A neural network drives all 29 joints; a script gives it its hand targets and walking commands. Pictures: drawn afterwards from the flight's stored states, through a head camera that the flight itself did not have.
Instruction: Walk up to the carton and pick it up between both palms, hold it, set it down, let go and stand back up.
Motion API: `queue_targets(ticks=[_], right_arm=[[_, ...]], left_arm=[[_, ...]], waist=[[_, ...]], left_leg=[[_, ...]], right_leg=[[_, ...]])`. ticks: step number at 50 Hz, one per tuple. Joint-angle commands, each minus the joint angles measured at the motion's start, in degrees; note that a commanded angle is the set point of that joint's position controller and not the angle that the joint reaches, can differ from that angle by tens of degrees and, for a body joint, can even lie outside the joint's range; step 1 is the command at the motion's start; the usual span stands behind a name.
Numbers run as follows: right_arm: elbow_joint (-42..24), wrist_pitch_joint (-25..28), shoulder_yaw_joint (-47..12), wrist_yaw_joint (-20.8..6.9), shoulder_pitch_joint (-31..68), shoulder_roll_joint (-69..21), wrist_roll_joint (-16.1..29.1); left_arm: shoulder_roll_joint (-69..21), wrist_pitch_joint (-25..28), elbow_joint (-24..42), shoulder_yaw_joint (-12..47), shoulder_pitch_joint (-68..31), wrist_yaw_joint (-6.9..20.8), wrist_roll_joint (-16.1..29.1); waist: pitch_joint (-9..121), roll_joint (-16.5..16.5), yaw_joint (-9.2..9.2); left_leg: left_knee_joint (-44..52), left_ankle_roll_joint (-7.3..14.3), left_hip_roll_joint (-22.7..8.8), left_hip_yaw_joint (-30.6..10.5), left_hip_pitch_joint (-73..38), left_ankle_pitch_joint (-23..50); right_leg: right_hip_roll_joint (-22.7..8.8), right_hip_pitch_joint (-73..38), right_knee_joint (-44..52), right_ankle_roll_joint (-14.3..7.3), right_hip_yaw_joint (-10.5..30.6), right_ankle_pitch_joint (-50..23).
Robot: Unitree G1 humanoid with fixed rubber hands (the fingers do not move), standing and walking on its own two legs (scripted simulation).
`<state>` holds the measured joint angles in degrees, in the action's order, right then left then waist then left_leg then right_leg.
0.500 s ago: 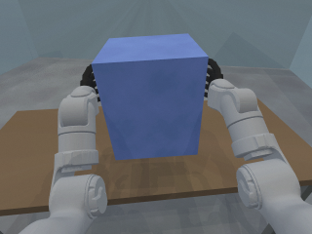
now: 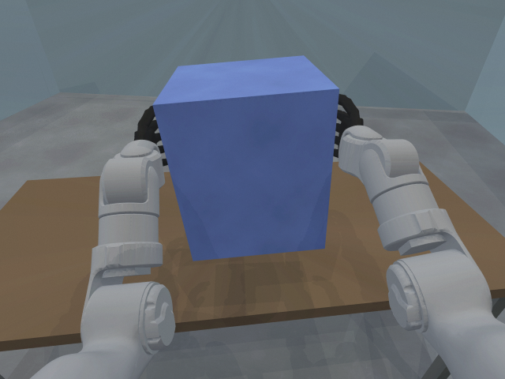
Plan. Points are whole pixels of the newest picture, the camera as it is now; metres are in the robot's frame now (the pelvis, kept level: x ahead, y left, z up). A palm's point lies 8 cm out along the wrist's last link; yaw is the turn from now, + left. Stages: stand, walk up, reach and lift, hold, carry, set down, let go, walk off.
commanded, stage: hold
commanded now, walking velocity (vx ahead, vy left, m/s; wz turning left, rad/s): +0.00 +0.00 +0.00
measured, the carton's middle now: (249, 155) +0.40 +0.01 +0.24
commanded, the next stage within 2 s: none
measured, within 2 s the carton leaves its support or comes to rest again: neither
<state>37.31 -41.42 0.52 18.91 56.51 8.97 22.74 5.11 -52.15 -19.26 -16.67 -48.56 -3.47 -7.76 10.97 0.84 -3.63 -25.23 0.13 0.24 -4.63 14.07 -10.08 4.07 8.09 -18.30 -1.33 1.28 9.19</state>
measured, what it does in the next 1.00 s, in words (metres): stands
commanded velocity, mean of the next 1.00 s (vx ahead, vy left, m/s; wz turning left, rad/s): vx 0.00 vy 0.00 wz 0.00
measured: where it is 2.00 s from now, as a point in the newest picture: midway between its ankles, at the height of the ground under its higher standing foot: outside the picture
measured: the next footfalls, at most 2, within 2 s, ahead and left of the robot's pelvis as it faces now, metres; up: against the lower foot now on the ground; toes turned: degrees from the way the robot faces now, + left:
none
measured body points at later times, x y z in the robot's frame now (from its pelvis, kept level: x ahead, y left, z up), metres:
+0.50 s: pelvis +0.00 -0.01 +0.00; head -0.07 +0.00 +0.44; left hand +0.38 +0.16 +0.26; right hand +0.39 -0.14 +0.27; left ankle +0.04 +0.11 -0.74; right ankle +0.01 -0.11 -0.74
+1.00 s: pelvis +0.00 -0.01 +0.00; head -0.07 +0.00 +0.44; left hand +0.38 +0.16 +0.25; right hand +0.39 -0.15 +0.27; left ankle +0.04 +0.11 -0.74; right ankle +0.01 -0.11 -0.74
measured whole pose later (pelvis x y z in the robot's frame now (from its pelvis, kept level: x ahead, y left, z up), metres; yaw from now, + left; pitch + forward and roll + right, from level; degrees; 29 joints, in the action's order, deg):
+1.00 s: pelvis +0.00 -0.01 +0.00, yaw +1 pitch -2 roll -2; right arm 35.5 -41.3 0.4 19.0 55.8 8.5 22.7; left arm 4.8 -51.9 -16.7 -17.2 -47.1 -3.1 -8.0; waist 9.2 0.5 -3.5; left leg -24.7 -0.9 -0.1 -5.9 13.2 -9.9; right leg 4.6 7.5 -18.8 -2.3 0.5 9.6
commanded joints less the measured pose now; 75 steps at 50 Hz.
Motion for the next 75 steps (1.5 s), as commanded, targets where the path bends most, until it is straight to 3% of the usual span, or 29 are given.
queue_targets(ticks=[1, 9, 16, 19, 21, 24, 27, 28, 31, 40, 43, 44, 46, 47, 51, 54, 57, 58, 59, 60, 61, 63, 64, 66, 70, 72, 73, 74, 75], right_arm=[[-20.5, 4.3, -14.5, -12.1, 56.0, -38.4, 12.1], [-23.4, 4.8, -15.9, -11.6, 55.7, -41.1, 12.6], [-27.8, 4.6, -16.3, -10.1, 55.5, -41.0, 13.1], [-26.0, 3.8, -15.9, -9.6, 54.1, -40.2, 12.5], [-25.2, 3.4, -16.8, -9.5, 52.8, -40.9, 13.0], [-25.5, 3.5, -16.0, -9.6, 51.8, -40.0, 12.3], [-24.0, 3.7, -15.9, -9.9, 53.7, -40.1, 11.6], [-25.0, 4.0, -16.6, -9.8, 54.7, -41.3, 11.6], [-25.8, 4.2, -16.1, -9.5, 54.1, -41.0, 12.0], [-25.1, 4.0, -16.6, -9.9, 54.6, -41.6, 11.9], [-27.2, 4.2, -17.7, -9.8, 55.7, -41.4, 12.9], [-27.5, 4.1, -17.3, -9.5, 54.4, -41.2, 12.9], [-25.5, 3.7, -16.3, -9.2, 53.8, -39.9, 12.3], [-26.2, 4.0, -17.1, -9.3, 54.6, -41.4, 12.3], [-23.1, 3.9, -16.0, -9.8, 53.8, -40.9, 11.4], [-26.1, 4.6, -16.9, -10.0, 56.4, -41.9, 12.0], [-23.7, 4.3, -15.7, -10.4, 55.4, -40.6, 12.1], [-23.8, 4.4, -15.8, -10.5, 56.7, -40.8, 11.8], [-22.8, 4.3, -15.2, -10.6, 55.1, -40.6, 11.4], [-26.0, 4.9, -16.3, -10.5, 57.3, -41.8, 12.0], [-23.5, 4.5, -14.7, -10.4, 55.8, -40.3, 11.3], [-23.7, 4.6, -15.0, -10.5, 55.4, -40.4, 11.8], [-22.9, 4.4, -15.1, -10.6, 55.7, -40.0, 11.8], [-22.7, 4.3, -14.8, -10.5, 54.2, -39.3, 12.0], [-24.6, 4.1, -16.4, -10.4, 53.6, -40.1, 12.9], [-24.0, 4.0, -16.1, -10.6, 54.5, -39.6, 12.6], [-22.9, 3.7, -15.8, -10.5, 52.7, -39.9, 12.5], [-25.4, 4.1, -16.6, -10.6, 54.6, -40.4, 13.2], [-23.2, 3.7, -15.6, -10.7, 54.1, -39.6, 12.8]], left_arm=[[-38.7, 6.6, 14.5, 25.1, -57.5, 6.2, 12.3], [-37.6, 7.6, 15.9, 26.2, -56.7, 5.8, 13.9], [-37.4, 7.5, 18.3, 27.8, -56.2, 6.6, 15.1], [-36.5, 7.2, 17.3, 27.2, -56.1, 7.0, 14.3], [-35.6, 7.3, 18.9, 26.5, -56.1, 7.2, 13.4], [-36.5, 6.7, 19.1, 27.5, -55.0, 7.5, 12.9], [-35.3, 6.1, 14.4, 25.1, -53.3, 7.9, 11.1], [-35.1, 6.5, 15.5, 25.4, -54.3, 8.0, 11.5], [-37.2, 6.9, 16.8, 27.4, -54.4, 8.0, 12.5], [-36.4, 6.9, 16.7, 26.5, -55.9, 7.5, 12.7], [-36.2, 6.7, 16.8, 26.2, -54.7, 7.4, 12.7], [-36.7, 6.7, 17.2, 27.2, -54.1, 7.5, 13.2], [-35.9, 6.4, 15.3, 26.3, -53.9, 7.7, 12.2], [-35.8, 6.7, 16.6, 25.8, -55.0, 7.9, 12.1], [-35.3, 6.8, 15.8, 25.4, -55.6, 7.8, 11.6], [-35.8, 7.1, 15.5, 25.7, -55.6, 7.8, 12.3], [-36.9, 7.4, 16.5, 27.0, -57.5, 7.1, 13.0], [-36.3, 7.0, 13.4, 25.5, -56.5, 7.1, 12.3], [-37.0, 7.3, 15.1, 26.5, -56.7, 7.1, 13.0], [-36.9, 7.2, 14.6, 26.5, -56.0, 7.1, 13.4], [-37.0, 7.3, 14.1, 27.3, -56.5, 7.0, 13.3], [-38.0, 7.8, 16.9, 28.1, -58.2, 6.9, 14.1], [-37.2, 7.6, 15.8, 27.1, -57.9, 6.8, 13.6], [-37.6, 7.4, 16.0, 28.1, -56.4, 6.7, 13.8], [-37.1, 7.3, 19.1, 27.4, -56.5, 6.7, 14.0], [-36.4, 6.8, 16.2, 25.9, -55.1, 6.9, 13.1], [-36.2, 7.0, 17.7, 26.5, -55.9, 6.9, 13.2], [-36.5, 6.9, 17.7, 26.3, -55.7, 6.9, 13.3], [-36.6, 6.7, 16.6, 26.4, -56.1, 6.7, 12.9]], waist=[[26.5, 5.0, 1.18], [31.8, 1.8, 0.10], [34.0, 3.0, -1.11], [30.9, 3.1, -1.69], [31.2, 3.1, -0.91], [30.3, 5.1, -1.63], [26.2, 2.9, 0.27], [27.6, 1.8, 0.39], [28.8, 4.3, -1.04], [28.9, 2.6, -0.04], [30.6, 2.1, 0.71], [31.0, 2.6, -0.76], [28.1, 2.9, -1.22], [28.9, 2.1, -0.26], [28.2, 2.7, -0.18], [30.6, 2.2, 0.89], [30.3, 3.9, -0.35], [28.5, 2.8, 0.86], [29.7, 3.2, -0.41], [31.5, 2.5, 0.79], [30.1, 3.5, -0.91], [31.7, 5.6, -1.15], [30.4, 4.8, -0.59], [30.4, 5.7, -1.64], [32.5, 4.1, -0.78], [29.9, 2.8, 0.03], [30.2, 2.9, -0.83], [32.0, 3.2, 0.42], [29.2, 3.9, -0.21]], left_leg=[[2.5, -3.4, -0.3, -0.4, -15.9, 12.8], [0.8, -2.1, 0.8, -0.3, -17.0, 15.4], [-0.1, -2.6, 1.4, -0.5, -16.8, 16.8], [0.8, -2.6, 1.6, -0.3, -15.7, 14.5], [0.9, -2.6, 1.6, -0.3, -15.8, 15.8], [1.0, -3.5, 1.3, -0.1, -16.2, 16.2], [2.0, -2.3, 1.4, 0.1, -14.8, 12.5], [2.0, -1.9, 1.5, 0.2, -14.4, 12.2], [1.3, -2.9, 1.4, -0.2, -15.7, 14.9], [1.3, -2.2, 1.3, 0.4, -16.0, 14.1], [0.6, -2.2, 1.5, 0.1, -16.1, 16.3], [0.4, -2.5, 1.4, 0.0, -16.5, 16.8], [0.9, -2.7, 1.5, 0.1, -16.0, 15.0], [1.2, -2.2, 1.7, 0.2, -15.6, 14.7], [2.0, -2.1, 1.4, 0.4, -15.4, 12.7], [1.4, -1.6, 1.4, 0.5, -15.1, 13.5], [1.2, -2.7, 0.8, 0.0, -16.8, 14.4], [1.3, -1.9, 1.1, 0.4, -15.7, 12.6], [1.8, -2.3, 0.8, 0.3, -16.1, 12.4], [0.9, -1.8, 1.2, 0.3, -15.6, 13.6], [1.4, -2.4, 0.9, 0.0, -15.6, 12.3], [0.9, -3.2, 1.0, -0.1, -16.3, 14.5], [0.9, -2.9, 0.9, 0.0, -16.4, 14.3], [1.1, -3.4, 0.9, -0.3, -16.7, 14.6], [0.3, -3.3, 1.0, -0.4, -16.7, 17.5], [1.1, -2.8, 0.9, -0.3, -16.0, 15.4], [1.1, -2.9, 0.8, -0.3, -16.4, 15.8], [0.7, -2.7, 1.0, -0.3, -16.6, 16.3], [1.0, -3.0, 0.8, -0.4, -16.4, 15.8]], right_leg=[[1.2, 0.9, 3.5, 2.6, -0.9, -2.3], [0.7, -2.7, 2.3, 4.1, -0.1, -10.7], [0.2, -4.8, 1.9, 4.9, 0.2, -14.2], [-0.1, -4.5, 2.1, 5.2, 0.4, -13.8], [-0.1, -5.9, 1.6, 5.3, 0.3, -15.1], [0.0, -5.2, 1.7, 4.7, 0.0, -14.1], [-0.4, -3.7, 2.7, 4.8, -0.2, -10.8], [-0.4, -4.6, 2.4, 5.1, 0.0, -11.4], [-0.2, -4.7, 2.0, 4.7, 0.1, -13.9], [-0.2, -3.6, 2.3, 4.9, 0.2, -11.5], [0.0, -5.2, 1.8, 5.1, 0.2, -14.9], [-0.1, -5.8, 1.5, 5.2, 0.3, -17.0], [-0.3, -4.8, 2.0, 5.1, 0.3, -15.9], [-0.5, -5.6, 1.8, 5.5, 0.3, -15.6], [-0.4, -4.2, 2.3, 4.8, 0.1, -11.4], [-0.3, -4.8, 2.2, 4.8, 0.2, -11.8], [0.3, -2.4, 2.1, 4.2, -0.1, -10.3], [-0.1, -1.7, 3.0, 4.4, 0.0, -8.3], [0.0, -2.0, 2.6, 4.2, 0.0, -8.7], [-0.1, -3.6, 2.3, 4.4, 0.2, -10.7], [0.0, -2.6, 2.3, 4.2, 0.2, -10.1], [-0.1, -2.6, 1.8, 4.1, 0.1, -11.3], [0.0, -2.3, 2.2, 4.2, 0.1, -10.6], [0.1, -2.5, 2.0, 4.0, 0.2, -11.2], [0.3, -5.0, 1.3, 4.5, 0.0, -14.0], [0.3, -4.3, 1.9, 4.5, -0.3, -12.2], [0.5, -4.4, 1.7, 4.4, -0.3, -12.6], [0.3, -4.4, 1.7, 4.4, -0.3, -12.3], [0.5, -2.9, 2.0, 4.0, -0.3, -11.1]])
